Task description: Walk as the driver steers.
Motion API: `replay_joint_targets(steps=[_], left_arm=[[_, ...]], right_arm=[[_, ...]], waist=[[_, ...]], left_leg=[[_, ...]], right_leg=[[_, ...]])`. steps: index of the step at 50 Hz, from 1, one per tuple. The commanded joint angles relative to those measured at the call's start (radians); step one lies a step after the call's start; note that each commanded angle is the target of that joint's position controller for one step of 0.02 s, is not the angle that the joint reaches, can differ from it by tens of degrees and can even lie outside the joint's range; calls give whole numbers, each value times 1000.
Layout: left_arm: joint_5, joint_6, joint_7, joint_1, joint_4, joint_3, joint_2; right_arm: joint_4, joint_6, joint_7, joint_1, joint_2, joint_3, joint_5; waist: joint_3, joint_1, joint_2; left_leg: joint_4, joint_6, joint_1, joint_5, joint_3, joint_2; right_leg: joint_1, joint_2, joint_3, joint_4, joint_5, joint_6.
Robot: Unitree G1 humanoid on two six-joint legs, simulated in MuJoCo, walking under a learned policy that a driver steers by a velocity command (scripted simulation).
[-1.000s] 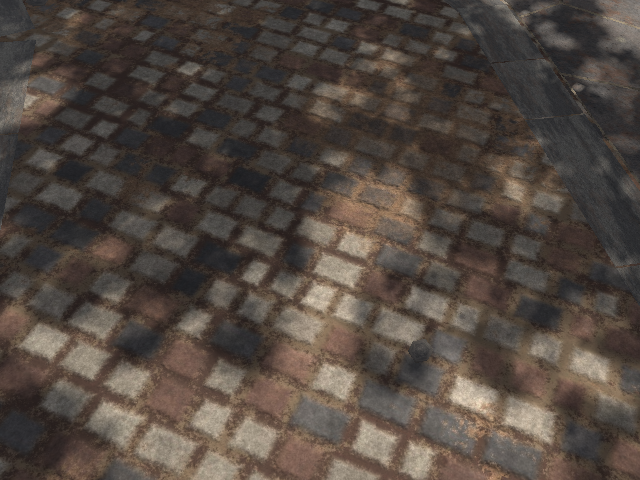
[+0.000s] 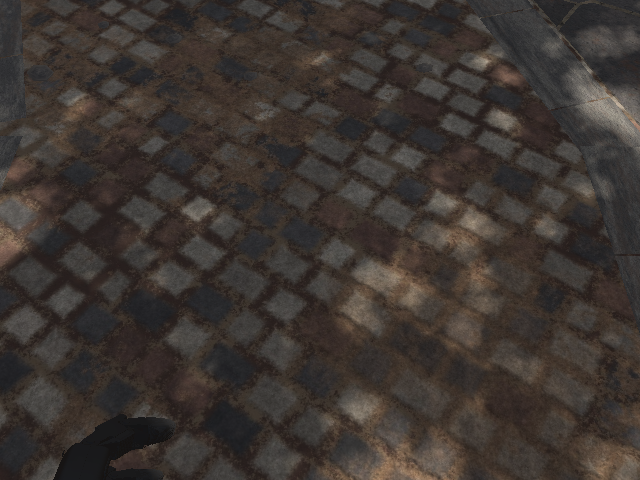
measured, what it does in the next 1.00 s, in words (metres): walks ahead, turning left: right foot, then left foot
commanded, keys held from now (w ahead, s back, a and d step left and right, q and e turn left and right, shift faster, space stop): q+shift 0.18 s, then shift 0.82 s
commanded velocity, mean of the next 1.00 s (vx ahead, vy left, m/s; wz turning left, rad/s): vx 0.05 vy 0.00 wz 0.39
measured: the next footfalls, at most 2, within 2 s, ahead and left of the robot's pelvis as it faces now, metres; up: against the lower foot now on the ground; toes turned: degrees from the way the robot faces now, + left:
right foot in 0.20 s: +0.21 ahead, -0.17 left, +0.00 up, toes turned +23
left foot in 0.62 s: +0.11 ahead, +0.02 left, +0.00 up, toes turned +16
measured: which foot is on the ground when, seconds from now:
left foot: down 0.00-0.20, up 0.22-0.60, down 0.62-1.00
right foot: up 0.00-0.18, down 0.20-1.00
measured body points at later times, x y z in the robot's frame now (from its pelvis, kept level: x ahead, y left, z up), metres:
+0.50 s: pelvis +0.12 -0.08 +0.01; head +0.16 -0.10 +0.45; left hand +0.12 +0.21 -0.09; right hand +0.36 -0.29 -0.11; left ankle +0.05 +0.03 -0.67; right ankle +0.23 -0.15 -0.73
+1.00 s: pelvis +0.12 -0.08 +0.01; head +0.12 -0.08 +0.46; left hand +0.09 +0.18 -0.13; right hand +0.30 -0.28 -0.12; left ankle +0.07 +0.01 -0.73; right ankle +0.18 -0.19 -0.73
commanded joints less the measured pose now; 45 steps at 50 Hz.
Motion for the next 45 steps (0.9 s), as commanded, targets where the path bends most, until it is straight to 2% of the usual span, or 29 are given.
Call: replay_joint_targets(steps=[1,4,6,8,9,10,11,12,13,14,15,17,19,22,25,27,29,30,31,32,33,34,35,37,39,41,42,43,45], left_arm=[[-8,12,3,61,-47,27,107],[-14,-1,5,-8,-66,23,126],[-19,-18,6,-12,-65,25,145],[-25,-34,9,47,-45,29,164],[-26,-41,14,104,-29,32,169],[-18,-51,22,185,-5,40,186],[-20,-46,32,210,-12,55,258],[-36,-16,26,234,-15,63,272],[-43,-2,19,229,-16,63,226],[-43,7,19,204,-22,53,169],[-34,16,17,175,-23,46,142],[-16,15,12,157,-7,56,164],[-16,9,2,177,12,63,166],[-20,8,-5,198,32,71,170],[-14,21,-13,207,50,78,177],[-12,35,-20,230,71,85,186],[-24,51,-20,246,91,88,190],[-28,53,-19,273,103,87,183],[-26,49,-21,302,107,83,159],[-39,41,-26,291,74,66,95],[-36,45,-15,229,81,73,126],[-37,50,-17,226,90,73,117],[-36,51,-19,246,109,71,101],[-24,48,-19,276,140,73,104],[-27,39,-14,295,164,59,79],[-23,26,-5,285,173,60,113],[-35,27,-6,262,189,72,159],[-41,28,-14,272,201,68,124],[-33,29,-16,271,227,60,100]], right_arm=[[-79,16,-20,24,-162,-51,8],[-95,33,-26,44,-172,-61,-5],[-111,35,-26,28,-175,-66,-17],[-135,34,-24,-27,-179,-68,-23],[-149,32,-22,-73,-177,-66,-18],[-160,25,-19,-96,-152,-56,-1],[-169,21,-21,19,-58,-31,8],[-169,33,-24,94,-132,-45,-13],[-132,38,-22,104,-161,-48,-49],[-117,46,-13,44,-167,-48,-45],[-118,56,-5,-9,-161,-46,-31],[-128,69,10,-38,-132,-32,-11],[-131,76,13,-49,-117,-23,-4],[-130,83,11,-80,-100,-7,-10],[-123,85,10,-115,-73,15,-10],[-109,80,7,-118,-67,25,-6],[-75,67,4,-65,-50,34,-12],[-64,58,-1,-59,-53,37,-19],[-72,47,-5,-82,-83,38,-31],[-93,39,-11,-117,-156,28,-43],[-93,29,-11,-173,-107,42,-41],[-89,17,-14,-225,-62,58,-40],[-79,10,-19,-248,-48,63,-35],[-59,0,-30,-228,-53,66,-23],[-35,-4,-30,-188,-52,67,-10],[-19,-8,-30,-149,-43,69,-10],[-5,-8,-25,-90,-44,64,-7],[22,-3,-29,-107,-54,63,-8],[36,6,-31,-131,-48,60,-9]], waist=[[-236,27,62],[-195,-10,90],[-174,-12,102],[-162,21,127],[-152,61,136],[-175,102,86],[-285,38,-157],[-368,26,-269],[-317,18,-158],[-267,33,-84],[-220,38,-49],[-186,39,-126],[-200,39,-142],[-196,50,-158],[-172,70,-190],[-160,83,-206],[-147,55,-179],[-134,53,-149],[-133,68,-55],[-147,84,178],[-78,61,171],[-54,97,143],[-52,113,157],[-72,114,178],[-121,112,136],[-150,89,97],[-123,40,35],[-106,79,44],[-74,83,18]], left_leg=[[7,-11,89,694,-223,207],[37,-7,182,594,-336,231],[75,-2,210,574,-396,243],[107,-28,174,479,-443,227],[138,-59,113,411,-441,198],[248,-104,27,295,-379,155],[500,-151,-86,-284,-186,49],[629,-173,-195,-628,-25,-41],[766,-186,-235,-549,-17,46],[804,-192,-240,-455,-5,74],[792,-202,-217,-385,-3,90],[782,-214,-183,-317,15,86],[740,-210,-159,-304,19,75],[595,-196,-141,-319,28,95],[381,-168,-37,-343,76,131],[243,-145,34,-320,113,141],[22,-112,153,-178,143,147],[-87,-88,215,-110,122,155],[-157,-63,255,-117,-6,248],[-240,6,212,-194,-291,472],[-259,62,-49,-132,-294,551],[-245,46,-88,-103,-227,487],[-226,16,-83,-59,-167,438],[-153,-15,5,154,-103,381],[-81,-34,75,305,-75,367],[-66,-78,62,169,-80,332],[-104,-91,45,120,-63,291],[-105,-91,72,72,-45,284],[-97,-94,81,30,-41,287]], right_leg=[[146,74,-70,-80,108,-1],[83,103,-22,-180,65,-11],[109,123,8,-271,26,-26],[240,140,27,-417,22,-46],[363,140,22,-535,70,-60],[546,65,45,-644,222,-88],[762,-221,288,-613,546,-169],[786,-354,542,-637,731,-320],[751,-335,528,-616,741,-344],[689,-273,392,-609,645,-323],[615,-189,268,-634,531,-279],[543,-100,139,-655,493,-242],[537,-87,99,-658,493,-241],[540,-102,110,-695,297,-259],[485,-99,112,-741,64,-263],[468,-100,119,-746,30,-264],[417,-87,103,-711,32,-234],[367,-76,95,-695,16,-195],[311,-47,64,-638,-41,-143],[250,68,-67,-487,-138,-83],[387,86,-92,-409,-201,-73],[460,76,-73,-375,-151,-78],[472,89,-83,-380,-115,-83],[479,98,-105,-420,-75,-83],[545,88,-104,-565,39,-75],[639,13,-30,-627,228,-71],[622,9,-24,-582,264,-86],[574,18,-27,-600,203,-89],[537,28,-27,-638,137,-85]])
